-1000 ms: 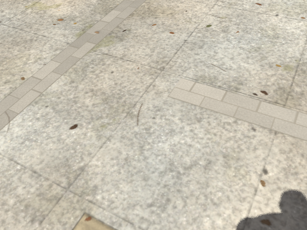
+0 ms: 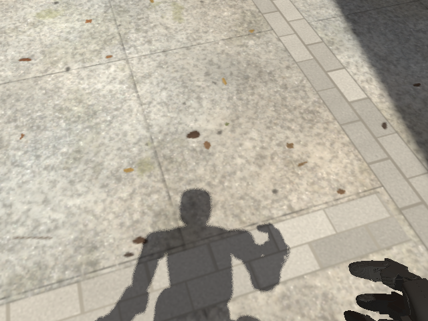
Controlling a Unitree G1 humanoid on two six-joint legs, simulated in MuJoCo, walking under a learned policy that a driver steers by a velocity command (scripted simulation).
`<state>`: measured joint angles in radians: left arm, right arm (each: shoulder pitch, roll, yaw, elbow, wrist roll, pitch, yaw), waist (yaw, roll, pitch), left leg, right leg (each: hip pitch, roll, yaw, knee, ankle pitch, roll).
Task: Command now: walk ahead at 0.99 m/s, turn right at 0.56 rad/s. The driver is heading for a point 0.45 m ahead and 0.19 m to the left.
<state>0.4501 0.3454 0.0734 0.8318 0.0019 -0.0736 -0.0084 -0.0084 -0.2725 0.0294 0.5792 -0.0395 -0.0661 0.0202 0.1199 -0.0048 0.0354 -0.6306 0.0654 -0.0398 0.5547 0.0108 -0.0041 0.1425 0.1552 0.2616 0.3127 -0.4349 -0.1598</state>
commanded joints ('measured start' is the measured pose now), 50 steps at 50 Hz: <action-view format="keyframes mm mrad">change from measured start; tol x32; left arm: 1 -88 199 41 -44 27 -13 6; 18 -511 -7 -88 -274 44 -23 -39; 24 15 140 -11 -131 32 -32 -4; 50 -34 -47 -49 135 15 70 37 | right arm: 1 395 -200 -89 62 12 -11 -35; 24 738 -83 -98 285 84 -3 -50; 50 177 -51 -48 278 34 58 -47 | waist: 1 -284 -39 -210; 3 -192 411 -397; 15 -116 72 78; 23 -48 -211 -402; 50 -102 40 -23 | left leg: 1 637 -72 78 -11 -145 48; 4 963 317 -900 -300 -778 239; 15 239 26 -228 -486 -52 215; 20 529 7 -135 -155 597 89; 24 101 -185 -105 861 -619 19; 40 513 -74 24 -72 -19 43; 42 630 160 -182 -105 469 94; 50 407 42 -124 -181 -27 95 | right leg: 1 -220 -184 37 452 1088 -3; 3 -733 29 -101 1118 -23 62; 12 -880 -226 -207 696 161 137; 21 -186 -115 -297 148 618 81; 24 326 -659 300 305 1508 -153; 38 -431 -339 -205 28 878 -4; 43 -428 -158 -278 240 -7 117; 50 -330 -206 -216 78 229 122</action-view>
